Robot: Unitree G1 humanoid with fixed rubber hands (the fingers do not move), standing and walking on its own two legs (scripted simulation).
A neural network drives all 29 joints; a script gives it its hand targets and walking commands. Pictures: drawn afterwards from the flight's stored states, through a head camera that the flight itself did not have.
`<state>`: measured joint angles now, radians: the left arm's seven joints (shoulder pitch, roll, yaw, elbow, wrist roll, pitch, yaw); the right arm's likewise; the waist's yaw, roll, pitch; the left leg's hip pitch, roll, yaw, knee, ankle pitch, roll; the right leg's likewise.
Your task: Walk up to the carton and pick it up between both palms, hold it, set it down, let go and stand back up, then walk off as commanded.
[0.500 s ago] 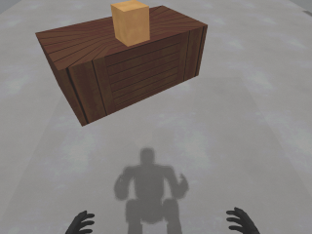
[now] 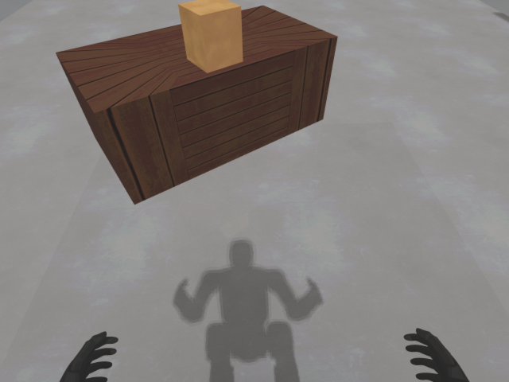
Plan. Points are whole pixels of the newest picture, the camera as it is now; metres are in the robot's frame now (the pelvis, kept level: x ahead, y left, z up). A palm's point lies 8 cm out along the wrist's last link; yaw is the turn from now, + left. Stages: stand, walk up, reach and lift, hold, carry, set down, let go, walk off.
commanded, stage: stand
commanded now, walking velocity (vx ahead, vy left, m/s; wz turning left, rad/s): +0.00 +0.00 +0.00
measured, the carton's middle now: (212, 34) +1.63 +0.19 -0.08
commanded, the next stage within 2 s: none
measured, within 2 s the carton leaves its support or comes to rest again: neither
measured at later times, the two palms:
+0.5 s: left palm out of the picture +0.14 +0.30 -0.07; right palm out of the picture +0.14 -0.29 -0.07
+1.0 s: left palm out of the picture +0.12 +0.31 -0.08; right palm out of the picture +0.11 -0.30 -0.08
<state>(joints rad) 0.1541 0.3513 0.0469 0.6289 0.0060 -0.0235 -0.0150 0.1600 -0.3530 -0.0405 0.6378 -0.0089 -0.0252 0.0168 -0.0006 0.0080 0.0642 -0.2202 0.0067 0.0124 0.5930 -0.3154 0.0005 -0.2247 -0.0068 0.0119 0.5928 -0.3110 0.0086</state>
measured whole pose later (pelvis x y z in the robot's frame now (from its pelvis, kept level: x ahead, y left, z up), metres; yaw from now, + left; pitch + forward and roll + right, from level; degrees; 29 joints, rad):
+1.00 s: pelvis +0.00 +0.00 +0.02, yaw +0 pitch -3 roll +0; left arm 0.13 0.38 0.02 0.91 0.00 -0.02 0.00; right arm 0.13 -0.38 -0.01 0.92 0.00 -0.02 0.00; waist 0.00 0.01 0.06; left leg -0.12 0.00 0.02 0.39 -0.21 0.00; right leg -0.13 -0.01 0.01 0.39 -0.21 0.01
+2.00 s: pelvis +0.00 +0.00 +0.02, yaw +0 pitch -3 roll +0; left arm 0.13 0.38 0.03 1.01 0.00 -0.02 0.02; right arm 0.13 -0.38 -0.02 1.02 0.00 -0.02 -0.01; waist 0.00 0.01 0.06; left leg -0.10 0.00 0.02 0.33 -0.18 0.00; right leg -0.10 -0.01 0.01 0.33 -0.17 0.01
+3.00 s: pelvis +0.14 +0.05 +0.00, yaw +12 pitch -3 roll +2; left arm 0.27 0.47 0.10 0.50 0.05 0.00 -0.11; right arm 0.44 -0.48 -0.07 0.55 -0.04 -0.07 -0.02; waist -0.03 -0.10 0.05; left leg -0.16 0.00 0.04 0.55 -0.34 0.02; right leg -0.56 -0.14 0.00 0.99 -0.32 0.00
